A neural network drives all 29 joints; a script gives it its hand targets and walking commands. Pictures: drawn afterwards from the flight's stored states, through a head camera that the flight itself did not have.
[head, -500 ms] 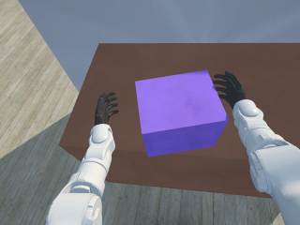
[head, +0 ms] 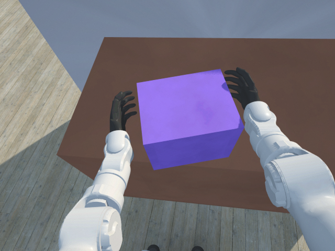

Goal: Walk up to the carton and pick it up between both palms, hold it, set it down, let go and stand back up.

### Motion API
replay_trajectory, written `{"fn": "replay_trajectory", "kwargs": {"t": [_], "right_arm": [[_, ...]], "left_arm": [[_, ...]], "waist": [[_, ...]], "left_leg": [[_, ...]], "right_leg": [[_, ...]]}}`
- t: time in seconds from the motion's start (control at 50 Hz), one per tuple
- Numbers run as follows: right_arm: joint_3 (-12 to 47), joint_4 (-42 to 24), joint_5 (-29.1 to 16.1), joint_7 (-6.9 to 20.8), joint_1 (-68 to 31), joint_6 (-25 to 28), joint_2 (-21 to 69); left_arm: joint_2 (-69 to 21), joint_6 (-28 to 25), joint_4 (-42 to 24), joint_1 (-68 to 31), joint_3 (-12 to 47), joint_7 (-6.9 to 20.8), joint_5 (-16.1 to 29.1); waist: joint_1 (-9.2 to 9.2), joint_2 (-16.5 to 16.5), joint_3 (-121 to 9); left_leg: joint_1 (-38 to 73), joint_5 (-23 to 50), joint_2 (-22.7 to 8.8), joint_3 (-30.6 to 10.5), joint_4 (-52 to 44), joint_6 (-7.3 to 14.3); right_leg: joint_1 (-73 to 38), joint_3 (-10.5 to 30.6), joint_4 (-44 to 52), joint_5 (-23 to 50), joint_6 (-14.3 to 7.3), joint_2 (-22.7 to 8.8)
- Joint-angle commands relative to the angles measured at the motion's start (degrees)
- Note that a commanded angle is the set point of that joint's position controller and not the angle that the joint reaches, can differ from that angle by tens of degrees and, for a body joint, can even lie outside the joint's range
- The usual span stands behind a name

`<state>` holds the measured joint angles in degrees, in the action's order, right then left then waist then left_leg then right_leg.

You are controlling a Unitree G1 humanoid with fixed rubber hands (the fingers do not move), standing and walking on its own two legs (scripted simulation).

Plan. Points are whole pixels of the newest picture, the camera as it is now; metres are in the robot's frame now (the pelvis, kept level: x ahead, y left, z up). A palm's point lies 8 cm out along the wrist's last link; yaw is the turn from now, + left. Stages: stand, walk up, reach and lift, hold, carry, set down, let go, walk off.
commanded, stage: reach and lift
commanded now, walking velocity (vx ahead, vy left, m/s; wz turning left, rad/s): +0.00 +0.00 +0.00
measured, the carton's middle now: (185, 122) +0.45 +0.03 -0.03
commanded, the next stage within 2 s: none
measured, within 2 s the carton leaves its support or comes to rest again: neither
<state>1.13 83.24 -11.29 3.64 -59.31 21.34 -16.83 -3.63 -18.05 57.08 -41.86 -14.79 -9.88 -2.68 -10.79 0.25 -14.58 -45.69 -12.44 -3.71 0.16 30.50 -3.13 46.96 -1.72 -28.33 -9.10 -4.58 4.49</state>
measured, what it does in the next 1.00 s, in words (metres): stands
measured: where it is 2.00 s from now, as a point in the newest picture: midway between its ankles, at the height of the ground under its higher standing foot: outside the picture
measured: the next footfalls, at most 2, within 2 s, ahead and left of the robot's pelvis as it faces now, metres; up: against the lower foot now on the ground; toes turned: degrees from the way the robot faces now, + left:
none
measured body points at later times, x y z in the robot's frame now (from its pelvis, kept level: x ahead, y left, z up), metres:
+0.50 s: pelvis +0.00 +0.01 +0.01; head +0.10 +0.00 +0.45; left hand +0.39 +0.21 +0.03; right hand +0.48 -0.10 +0.04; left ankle -0.01 +0.15 -0.72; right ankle +0.01 -0.07 -0.72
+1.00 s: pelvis +0.02 +0.01 +0.02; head +0.11 +0.01 +0.46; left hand +0.38 +0.21 +0.04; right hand +0.47 -0.09 +0.04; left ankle -0.01 +0.15 -0.72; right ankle +0.01 -0.07 -0.72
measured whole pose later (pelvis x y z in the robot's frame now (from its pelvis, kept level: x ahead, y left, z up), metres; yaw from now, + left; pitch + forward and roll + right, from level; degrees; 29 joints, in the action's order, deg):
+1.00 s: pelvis +0.02 +0.01 +0.02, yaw +3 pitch +17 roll +0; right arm -29.6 71.1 21.0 3.6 -47.4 22.4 -5.3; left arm -12.2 -12.1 42.0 -32.0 -29.3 -8.4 -22.1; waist -6.7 0.6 -6.3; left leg -27.1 -9.1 -3.0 1.4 19.2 -2.3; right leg 27.3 -3.6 -17.2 -7.2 -4.1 3.2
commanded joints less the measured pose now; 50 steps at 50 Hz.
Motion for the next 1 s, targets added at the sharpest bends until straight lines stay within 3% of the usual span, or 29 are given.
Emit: {"fn": "replay_trajectory", "kwargs": {"t": [0.0,0.08,0.26,0.28,0.32,0.44,0.62,0.74,0.88,0.98], "right_arm": [[-5.0,-7.8,6.8,-1.2,-20.2,0.9,-0.6],[-6.6,-9.3,8.8,-1.4,-20.4,0.7,2.0],[-10.7,-10.3,12.5,-0.8,-20.1,-0.9,3.3],[-8.0,-10.4,11.7,-0.7,-16.7,-1.7,6.8],[-9.1,-11.6,12.8,-0.5,-16.3,-2.0,8.4],[-16.6,-13.5,21.6,0.7,-15.3,-1.7,13.0],[-23.5,-12.8,33.6,4.5,-11.3,0.4,25.2],[-23.9,-11.7,36.2,6.1,-8.4,1.1,30.7],[-21.7,-11.1,35.9,6.2,-6.8,3.2,33.1],[-19.3,-10.5,35.0,5.8,-6.6,4.4,35.0]], "left_arm": [[0.9,0.1,-6.8,-17.0,-5.3,-0.5,-5.9],[-2.1,0.9,-7.4,-18.1,-5.0,-0.7,-7.2],[-4.9,2.0,-9.1,-19.7,-3.9,-2.0,-8.6],[-5.5,2.3,-9.0,-15.2,-5.5,-1.6,-10.1],[-6.4,2.2,-10.4,-15.4,-5.9,-0.6,-11.2],[-10.1,2.5,-13.3,-16.7,-7.3,0.8,-15.1],[-21.4,3.6,-15.0,-15.4,-3.2,3.6,-20.1],[-26.1,5.1,-14.8,-12.1,-1.5,5.5,-21.6],[-27.9,4.7,-15.3,-10.1,0.3,6.3,-21.9],[-28.3,3.7,-14.0,-9.4,0.5,7.1,-21.6]], "waist": [[0.35,9.3,-34.5],[-0.27,7.9,-32.2],[0.54,5.6,-31.7],[-0.41,6.5,-29.4],[0.21,6.0,-29.2],[1.72,5.1,-25.9],[2.99,2.4,-23.8],[3.63,2.9,-19.7],[3.84,2.8,-18.3],[3.69,3.3,-16.9]], "left_leg": [[5.5,17.5,3.3,5.1,-2.0,1.7],[7.2,19.2,3.0,5.3,-3.5,1.3],[15.2,22.2,2.6,5.4,-4.2,1.1],[14.7,23.1,2.9,5.4,-3.7,2.0],[13.3,22.2,3.0,5.2,-5.1,2.1],[16.1,20.2,2.9,5.7,-7.1,1.9],[24.8,23.0,2.3,5.8,-8.0,1.5],[26.7,25.5,2.2,5.8,-8.8,2.2],[26.5,28.3,2.1,5.6,-8.8,2.4],[22.3,25.3,2.3,5.6,-10.0,2.9]], "right_leg": [[-43.3,3.6,-1.8,25.1,6.1,-3.3],[-44.3,3.0,-0.9,27.7,5.6,-3.0],[-37.9,1.5,3.0,19.9,3.3,-1.6],[-41.5,2.9,3.0,20.6,3.5,-1.9],[-43.5,2.9,3.0,21.8,3.8,-2.5],[-42.3,1.6,5.1,17.8,3.4,-2.7],[-37.5,-1.4,8.4,13.6,1.9,-2.6],[-39.3,-2.0,9.0,16.3,2.2,-3.0],[-41.6,-2.1,8.0,23.0,2.9,-3.4],[-45.5,-1.4,6.7,27.4,3.7,-4.4]]}}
